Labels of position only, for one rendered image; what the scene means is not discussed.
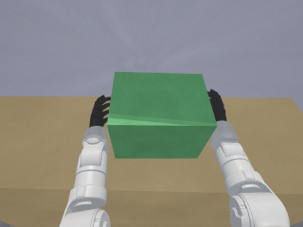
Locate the pedestal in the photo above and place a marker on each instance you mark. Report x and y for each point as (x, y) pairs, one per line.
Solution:
(41, 142)

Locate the robot left forearm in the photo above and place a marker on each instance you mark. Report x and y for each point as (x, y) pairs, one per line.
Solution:
(89, 188)

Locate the robot right hand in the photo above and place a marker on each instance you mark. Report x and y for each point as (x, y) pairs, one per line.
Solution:
(217, 106)

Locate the robot left hand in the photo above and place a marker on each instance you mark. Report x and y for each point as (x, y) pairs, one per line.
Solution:
(96, 118)

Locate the robot left upper arm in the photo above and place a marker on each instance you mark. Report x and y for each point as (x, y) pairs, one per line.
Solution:
(87, 218)

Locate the robot right forearm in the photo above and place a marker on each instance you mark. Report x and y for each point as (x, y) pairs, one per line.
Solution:
(239, 175)

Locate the robot right upper arm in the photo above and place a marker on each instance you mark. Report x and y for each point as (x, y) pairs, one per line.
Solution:
(257, 209)

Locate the carton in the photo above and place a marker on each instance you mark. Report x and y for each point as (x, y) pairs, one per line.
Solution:
(159, 115)

